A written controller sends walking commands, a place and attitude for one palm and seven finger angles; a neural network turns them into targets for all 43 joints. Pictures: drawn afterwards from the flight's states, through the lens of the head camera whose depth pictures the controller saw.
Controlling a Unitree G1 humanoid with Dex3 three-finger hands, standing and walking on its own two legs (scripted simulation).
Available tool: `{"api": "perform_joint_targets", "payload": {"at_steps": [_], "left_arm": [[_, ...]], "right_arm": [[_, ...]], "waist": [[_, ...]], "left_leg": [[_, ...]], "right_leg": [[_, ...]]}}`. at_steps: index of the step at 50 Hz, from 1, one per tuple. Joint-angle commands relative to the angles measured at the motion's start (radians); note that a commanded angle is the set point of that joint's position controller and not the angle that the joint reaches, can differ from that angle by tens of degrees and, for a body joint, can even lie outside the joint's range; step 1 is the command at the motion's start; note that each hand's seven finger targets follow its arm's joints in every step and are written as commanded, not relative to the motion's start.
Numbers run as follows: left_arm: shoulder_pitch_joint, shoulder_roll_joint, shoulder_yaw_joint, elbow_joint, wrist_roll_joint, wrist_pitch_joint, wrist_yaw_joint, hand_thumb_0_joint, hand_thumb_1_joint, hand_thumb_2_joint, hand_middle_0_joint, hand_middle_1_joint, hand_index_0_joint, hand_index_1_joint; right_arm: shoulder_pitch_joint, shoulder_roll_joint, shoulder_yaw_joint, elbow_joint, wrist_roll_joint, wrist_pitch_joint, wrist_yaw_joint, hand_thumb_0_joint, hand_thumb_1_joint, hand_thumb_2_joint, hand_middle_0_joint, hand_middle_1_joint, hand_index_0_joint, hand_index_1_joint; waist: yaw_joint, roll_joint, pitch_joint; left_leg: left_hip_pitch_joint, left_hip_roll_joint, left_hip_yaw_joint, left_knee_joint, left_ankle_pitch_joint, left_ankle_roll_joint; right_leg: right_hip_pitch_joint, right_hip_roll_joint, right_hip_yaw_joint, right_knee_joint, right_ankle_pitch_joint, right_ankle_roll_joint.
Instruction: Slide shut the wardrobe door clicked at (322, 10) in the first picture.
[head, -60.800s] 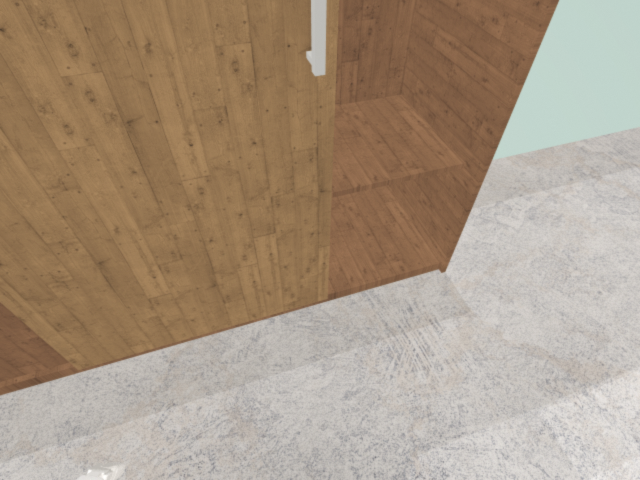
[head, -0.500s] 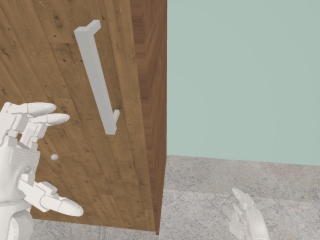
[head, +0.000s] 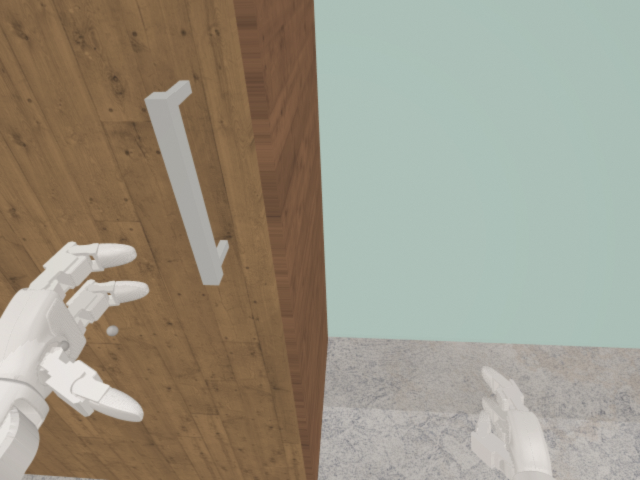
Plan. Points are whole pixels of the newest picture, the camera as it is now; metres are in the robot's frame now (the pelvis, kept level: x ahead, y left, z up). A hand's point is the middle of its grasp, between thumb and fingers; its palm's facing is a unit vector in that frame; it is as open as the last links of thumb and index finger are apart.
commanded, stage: draw the hand back to the body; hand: left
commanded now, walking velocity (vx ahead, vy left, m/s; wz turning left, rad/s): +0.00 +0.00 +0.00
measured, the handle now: (198, 191) +0.32 +0.18 +0.26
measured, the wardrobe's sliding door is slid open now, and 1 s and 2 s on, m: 0.00 0.00 0.00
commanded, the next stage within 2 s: step back with the hand held close in 1.06 s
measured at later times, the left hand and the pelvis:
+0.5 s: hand (101, 317) +0.20 +0.26 +0.18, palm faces +0.43 -0.80 -0.42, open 10.6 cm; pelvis +0.01 +0.01 +0.01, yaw -2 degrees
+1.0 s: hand (81, 315) +0.21 +0.29 +0.17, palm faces +0.47 -0.80 -0.38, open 7.5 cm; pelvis +0.01 +0.03 +0.01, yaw -2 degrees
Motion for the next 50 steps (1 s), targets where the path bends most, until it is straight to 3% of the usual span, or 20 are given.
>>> {"api": "perform_joint_targets", "payload": {"at_steps": [1,2,3,4,7,8,13,16,20,23,24,31,34,36,38,41,43,45,48,50], "left_arm": [[-0.102,0.201,0.082,-0.214,0.221,-0.321,0.246,0.0,-0.296,0.322,-0.241,-1.001,-0.241,-1.001],[0.018,0.161,0.048,-0.161,0.248,-0.364,0.279,0.0,-0.26,0.34,-0.24,-0.98,-0.24,-0.98],[0.047,0.153,0.034,-0.174,0.26,-0.4,0.296,0.0,-0.224,0.357,-0.239,-0.959,-0.239,-0.959],[0.034,0.17,0.038,-0.203,0.276,-0.435,0.313,0.0,-0.188,0.375,-0.237,-0.938,-0.237,-0.938],[0.029,0.163,0.016,-0.184,0.307,-0.504,0.344,0.0,-0.079,0.428,-0.234,-0.874,-0.234,-0.874],[0.031,0.163,0.012,-0.178,0.315,-0.52,0.351,0.0,-0.043,0.445,-0.232,-0.853,-0.232,-0.853],[0.042,0.177,0.032,-0.119,0.334,-0.566,0.37,0.0,0.139,0.533,-0.226,-0.746,-0.226,-0.746],[0.042,0.172,0.028,-0.106,0.344,-0.583,0.374,0.0,0.248,0.585,-0.223,-0.683,-0.223,-0.683],[0.081,0.188,0.052,-0.076,0.348,-0.588,0.373,0.0,0.393,0.655,-0.218,-0.598,-0.218,-0.598],[0.091,0.176,0.051,-0.061,0.342,-0.589,0.366,0.0,0.501,0.707,-0.214,-0.534,-0.214,-0.534],[0.087,0.178,0.054,-0.06,0.343,-0.587,0.364,0.0,0.538,0.725,-0.213,-0.512,-0.213,-0.512],[0.049,0.174,0.051,-0.038,0.342,-0.57,0.359,0.0,0.791,0.848,-0.204,-0.364,-0.204,-0.364],[0.034,0.18,0.059,-0.025,0.339,-0.56,0.359,0.0,0.9,0.9,-0.2,-0.3,-0.2,-0.3],[0.008,0.172,0.042,-0.047,0.341,-0.555,0.358,0.0,0.9,0.9,-0.2,-0.3,-0.2,-0.3],[0.006,0.165,0.035,-0.053,0.34,-0.551,0.358,0.0,0.9,0.9,-0.2,-0.3,-0.2,-0.3],[-0.006,0.171,0.035,-0.076,0.346,-0.549,0.363,0.0,0.9,0.9,-0.2,-0.3,-0.2,-0.3],[0.016,0.17,0.039,-0.06,0.342,-0.542,0.363,0.0,0.9,0.9,-0.2,-0.3,-0.2,-0.3],[0.002,0.178,0.044,-0.063,0.344,-0.54,0.362,0.0,0.9,0.9,-0.2,-0.3,-0.2,-0.3],[0.005,0.171,0.043,-0.035,0.34,-0.534,0.361,0.0,0.9,0.9,-0.2,-0.3,-0.2,-0.3],[-0.013,0.171,0.041,-0.047,0.341,-0.535,0.36,0.0,0.9,0.9,-0.2,-0.3,-0.2,-0.3]], "right_arm": [[-0.128,-0.05,-0.055,-0.162,-0.073,-0.076,0.012,0.0,-0.9,-0.9,0.2,0.3,0.2,0.3],[-0.102,-0.047,-0.062,-0.152,-0.078,-0.066,0.018,0.0,-0.9,-0.9,0.2,0.3,0.2,0.3],[-0.094,-0.049,-0.074,-0.151,-0.079,-0.057,0.022,0.0,-0.9,-0.9,0.2,0.3,0.2,0.3],[-0.091,-0.056,-0.083,-0.15,-0.083,-0.053,0.025,0.0,-0.9,-0.9,0.2,0.3,0.2,0.3],[-0.081,-0.059,-0.097,-0.138,-0.088,-0.05,0.022,0.0,-0.9,-0.9,0.2,0.3,0.2,0.3],[-0.085,-0.06,-0.102,-0.134,-0.089,-0.05,0.019,0.0,-0.9,-0.9,0.2,0.3,0.2,0.3],[-0.094,-0.065,-0.115,-0.106,-0.094,-0.033,0.007,0.0,-0.9,-0.9,0.2,0.3,0.2,0.3],[-0.092,-0.065,-0.116,-0.095,-0.096,-0.03,0.006,0.0,-0.9,-0.9,0.2,0.3,0.2,0.3],[-0.091,-0.069,-0.123,-0.086,-0.095,-0.019,0.011,0.0,-0.9,-0.9,0.2,0.3,0.2,0.3],[-0.088,-0.068,-0.128,-0.089,-0.094,-0.006,0.016,0.0,-0.9,-0.9,0.2,0.3,0.2,0.3],[-0.088,-0.068,-0.128,-0.089,-0.093,-0.001,0.017,0.0,-0.9,-0.9,0.2,0.3,0.2,0.3],[-0.078,-0.069,-0.128,-0.093,-0.091,0.031,0.024,0.0,-0.9,-0.9,0.2,0.3,0.2,0.3],[-0.081,-0.07,-0.129,-0.094,-0.091,0.044,0.027,0.0,-0.9,-0.9,0.2,0.3,0.2,0.3],[-0.084,-0.066,-0.125,-0.097,-0.09,0.049,0.028,0.0,-0.9,-0.9,0.2,0.3,0.2,0.3],[-0.084,-0.069,-0.125,-0.099,-0.092,0.052,0.03,0.0,-0.9,-0.9,0.2,0.3,0.2,0.3],[-0.085,-0.066,-0.121,-0.098,-0.094,0.05,0.032,0.0,-0.9,-0.9,0.2,0.3,0.2,0.3],[-0.087,-0.066,-0.121,-0.098,-0.095,0.055,0.034,0.0,-0.9,-0.9,0.2,0.3,0.2,0.3],[-0.086,-0.068,-0.121,-0.094,-0.094,0.06,0.034,0.0,-0.9,-0.9,0.2,0.3,0.2,0.3],[-0.094,-0.066,-0.121,-0.097,-0.094,0.068,0.032,0.0,-0.9,-0.9,0.2,0.3,0.2,0.3],[-0.099,-0.064,-0.121,-0.097,-0.091,0.072,0.031,0.0,-0.9,-0.9,0.2,0.3,0.2,0.3]], "waist": [[-0.018,0.025,0.154],[-0.021,-0.022,0.179],[-0.022,-0.043,0.146],[-0.021,-0.017,0.095],[-0.028,-0.021,0.078],[-0.027,-0.007,0.068],[-0.022,-0.069,0.058],[-0.023,-0.04,0.054],[-0.011,-0.028,0.039],[-0.014,-0.064,0.042],[-0.013,-0.036,0.041],[-0.024,-0.002,0.042],[-0.023,-0.023,0.027],[-0.028,0.03,0.034],[-0.028,0.01,0.024],[-0.028,0.056,0.016],[-0.024,0.004,0.011],[-0.027,0.021,0.026],[-0.025,-0.024,0.035],[-0.028,0.018,0.041]], "left_leg": [[-0.097,-0.015,0.071,-0.092,0.057,0.01],[-0.082,-0.008,0.079,-0.095,0.048,0.018],[-0.058,-0.006,0.085,-0.1,0.046,0.025],[-0.035,-0.006,0.093,-0.103,0.054,0.03],[0.0,-0.006,0.102,-0.117,0.046,0.038],[0.015,-0.007,0.106,-0.119,0.052,0.042],[0.043,-0.003,0.104,-0.141,0.088,0.048],[0.052,0.002,0.097,-0.162,0.113,0.044],[0.056,0.007,0.097,-0.177,0.187,0.039],[0.052,0.014,0.098,-0.183,0.23,0.037],[0.054,0.014,0.101,-0.183,0.244,0.036],[0.063,0.023,0.093,-0.199,0.299,0.022],[0.068,0.023,0.092,-0.201,0.316,0.022],[0.073,0.025,0.086,-0.205,0.312,0.017],[0.075,0.023,0.083,-0.207,0.31,0.017],[0.081,0.024,0.076,-0.214,0.323,0.01],[0.079,0.024,0.076,-0.211,0.344,0.011],[0.08,0.025,0.076,-0.214,0.344,0.008],[0.068,0.024,0.077,-0.219,0.3,0.013],[0.075,0.022,0.079,-0.223,0.271,0.013]], "right_leg": [[-0.098,-0.049,0.043,-0.214,-0.029,0.033],[-0.107,-0.052,0.048,-0.223,-0.045,0.034],[-0.087,-0.057,0.058,-0.227,-0.055,0.038],[-0.057,-0.062,0.062,-0.226,-0.047,0.039],[-0.042,-0.064,0.061,-0.243,-0.067,0.043],[-0.039,-0.065,0.062,-0.245,-0.059,0.043],[-0.013,-0.065,0.054,-0.246,-0.025,0.045],[0.006,-0.061,0.038,-0.229,0.021,0.04],[0.041,-0.055,0.033,-0.211,0.115,0.036],[0.053,-0.052,0.028,-0.199,0.167,0.038],[0.055,-0.052,0.03,-0.197,0.182,0.036],[0.065,-0.047,0.02,-0.195,0.213,0.032],[0.074,-0.044,0.019,-0.198,0.23,0.032],[0.069,-0.045,0.02,-0.202,0.212,0.03],[0.076,-0.043,0.017,-0.205,0.212,0.029],[0.085,-0.043,0.015,-0.204,0.211,0.026],[0.093,-0.04,0.013,-0.203,0.23,0.026],[0.086,-0.038,0.012,-0.211,0.226,0.025],[0.082,-0.04,0.012,-0.215,0.199,0.028],[0.073,-0.038,0.015,-0.225,0.175,0.026]]}}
